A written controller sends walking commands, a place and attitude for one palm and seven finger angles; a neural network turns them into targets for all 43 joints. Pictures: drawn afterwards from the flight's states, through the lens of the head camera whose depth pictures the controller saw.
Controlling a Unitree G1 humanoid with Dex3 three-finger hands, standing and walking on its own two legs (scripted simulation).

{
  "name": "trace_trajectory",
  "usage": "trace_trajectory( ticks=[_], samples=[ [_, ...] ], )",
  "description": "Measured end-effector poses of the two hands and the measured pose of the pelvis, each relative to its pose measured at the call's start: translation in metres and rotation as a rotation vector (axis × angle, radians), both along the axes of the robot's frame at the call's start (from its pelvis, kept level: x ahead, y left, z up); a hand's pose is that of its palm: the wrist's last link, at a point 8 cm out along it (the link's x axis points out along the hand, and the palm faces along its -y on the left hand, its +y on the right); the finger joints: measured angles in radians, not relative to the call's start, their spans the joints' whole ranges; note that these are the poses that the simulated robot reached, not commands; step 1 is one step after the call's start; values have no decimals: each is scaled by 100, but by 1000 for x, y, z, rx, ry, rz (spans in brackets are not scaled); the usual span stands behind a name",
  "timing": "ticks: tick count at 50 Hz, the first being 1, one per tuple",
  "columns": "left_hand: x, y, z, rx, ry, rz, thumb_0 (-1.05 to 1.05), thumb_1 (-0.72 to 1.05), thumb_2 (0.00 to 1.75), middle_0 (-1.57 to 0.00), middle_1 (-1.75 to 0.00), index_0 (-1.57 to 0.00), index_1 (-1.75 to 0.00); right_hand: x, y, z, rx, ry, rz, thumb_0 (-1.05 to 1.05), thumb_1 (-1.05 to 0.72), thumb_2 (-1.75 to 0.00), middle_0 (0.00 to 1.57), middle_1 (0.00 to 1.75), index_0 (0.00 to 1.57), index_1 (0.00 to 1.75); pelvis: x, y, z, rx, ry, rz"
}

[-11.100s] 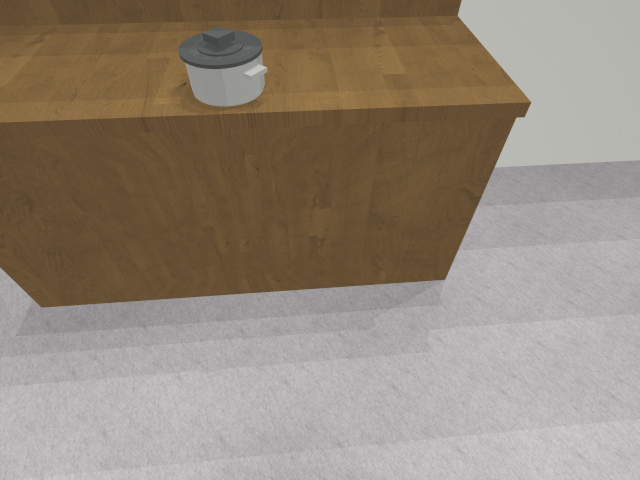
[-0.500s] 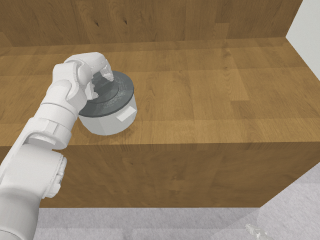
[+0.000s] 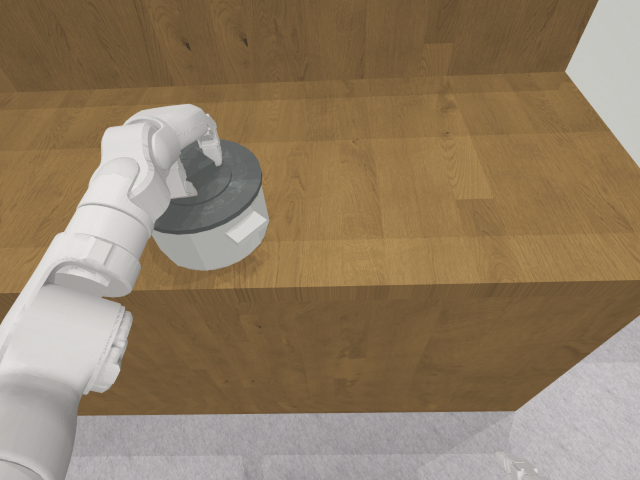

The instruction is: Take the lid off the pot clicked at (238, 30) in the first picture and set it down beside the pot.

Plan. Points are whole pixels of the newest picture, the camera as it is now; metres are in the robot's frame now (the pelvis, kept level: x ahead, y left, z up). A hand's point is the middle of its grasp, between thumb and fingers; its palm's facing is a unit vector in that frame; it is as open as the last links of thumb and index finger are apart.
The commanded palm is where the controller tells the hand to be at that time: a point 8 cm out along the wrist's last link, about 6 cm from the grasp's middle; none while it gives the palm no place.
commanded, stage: close the fingers and squeeze the knob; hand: left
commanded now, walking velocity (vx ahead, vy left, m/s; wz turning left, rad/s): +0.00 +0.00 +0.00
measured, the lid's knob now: (190, 167) +0.49 +0.17 +0.13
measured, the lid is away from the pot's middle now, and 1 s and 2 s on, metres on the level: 0.00 0.00 0.01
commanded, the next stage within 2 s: lift the lid straight up in 1.02 s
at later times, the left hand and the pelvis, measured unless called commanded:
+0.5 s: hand (181, 168) +0.46 +0.17 +0.15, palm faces -0.37 -0.07 -0.93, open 8.5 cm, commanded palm +0.45 +0.17 +0.21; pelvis +0.00 +0.00 +0.00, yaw +0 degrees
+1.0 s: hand (182, 169) +0.46 +0.17 +0.15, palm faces -0.35 -0.08 -0.93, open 8.4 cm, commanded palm +0.45 +0.17 +0.21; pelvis +0.00 +0.00 +0.00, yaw +0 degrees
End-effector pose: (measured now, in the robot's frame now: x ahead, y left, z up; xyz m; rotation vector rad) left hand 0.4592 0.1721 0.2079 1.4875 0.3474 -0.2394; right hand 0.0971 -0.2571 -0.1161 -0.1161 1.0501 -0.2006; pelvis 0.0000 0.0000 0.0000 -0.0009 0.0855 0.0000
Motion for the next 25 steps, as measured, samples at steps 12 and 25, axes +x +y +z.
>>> trace_trajectory(
  ticks=[12,25],
  samples=[
    [5,1,0,-9,10,-2,-1,6,89,-59,-96,-61,-97,-6,-1,0,-11,20,-11,1,-90,-90,20,30,20,30,1,1,0,-2,6,-2],
    [6,1,1,-2,5,-8,-2,11,74,-61,-95,-63,-96,-8,2,0,-7,20,-16,1,-90,-90,20,30,20,30,2,4,0,-2,10,-5]
  ],
)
